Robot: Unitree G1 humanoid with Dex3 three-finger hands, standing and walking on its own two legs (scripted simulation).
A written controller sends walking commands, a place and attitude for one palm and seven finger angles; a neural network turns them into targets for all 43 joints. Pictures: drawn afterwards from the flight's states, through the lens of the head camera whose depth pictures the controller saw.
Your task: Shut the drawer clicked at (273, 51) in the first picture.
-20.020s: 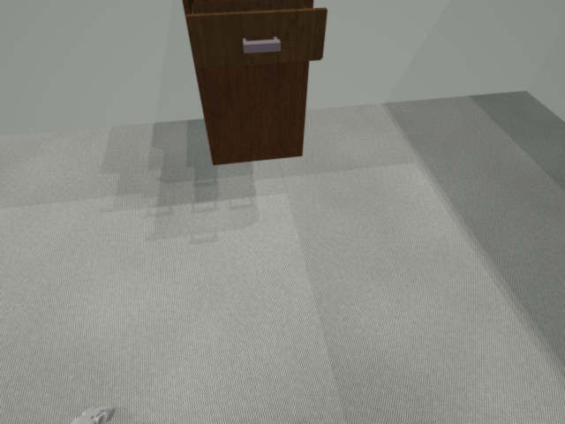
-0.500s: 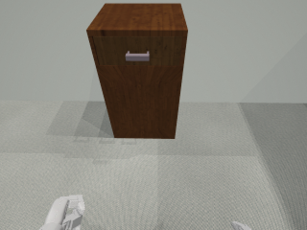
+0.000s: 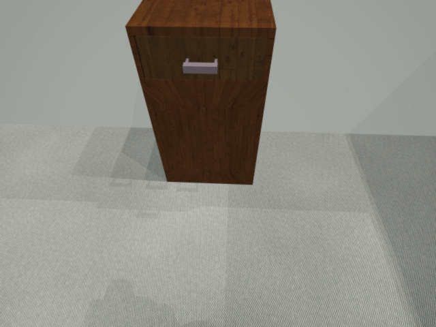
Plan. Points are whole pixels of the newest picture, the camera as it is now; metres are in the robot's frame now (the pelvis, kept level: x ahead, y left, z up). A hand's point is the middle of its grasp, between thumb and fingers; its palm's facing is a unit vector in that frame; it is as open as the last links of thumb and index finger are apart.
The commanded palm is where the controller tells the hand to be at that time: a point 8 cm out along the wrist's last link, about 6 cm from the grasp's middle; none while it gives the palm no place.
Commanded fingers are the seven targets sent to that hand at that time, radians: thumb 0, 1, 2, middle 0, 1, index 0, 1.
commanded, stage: let the arm hang, fingers relaxed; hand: left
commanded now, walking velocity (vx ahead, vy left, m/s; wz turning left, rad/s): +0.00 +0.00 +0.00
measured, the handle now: (201, 64) +0.93 +0.12 -0.01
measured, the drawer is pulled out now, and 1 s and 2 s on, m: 0.00 0.00 0.00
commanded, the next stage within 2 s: look to check the result in 0.42 s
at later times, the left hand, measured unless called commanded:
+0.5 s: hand out of the picture +0.06 +0.17 -0.17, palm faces -0.01 -0.97 -0.22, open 7.3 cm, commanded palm none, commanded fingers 0.00 0.90 0.90 -0.20 -0.30 -0.20 -0.30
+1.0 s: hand out of the picture +0.05 +0.19 -0.17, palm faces -0.02 -0.97 -0.25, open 7.4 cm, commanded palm none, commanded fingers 0.00 0.90 0.90 -0.20 -0.30 -0.20 -0.30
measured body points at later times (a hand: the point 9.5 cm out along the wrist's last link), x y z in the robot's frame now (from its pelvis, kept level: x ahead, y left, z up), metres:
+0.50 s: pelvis +0.02 -0.01 +0.00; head +0.03 -0.02 +0.45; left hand +0.06 +0.23 -0.15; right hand +0.02 -0.24 -0.16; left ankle +0.06 +0.10 -0.74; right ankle -0.01 -0.11 -0.74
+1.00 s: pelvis +0.03 -0.01 +0.00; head +0.04 -0.02 +0.45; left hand +0.06 +0.24 -0.15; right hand +0.06 -0.27 -0.15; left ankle +0.06 +0.10 -0.74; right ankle -0.01 -0.11 -0.74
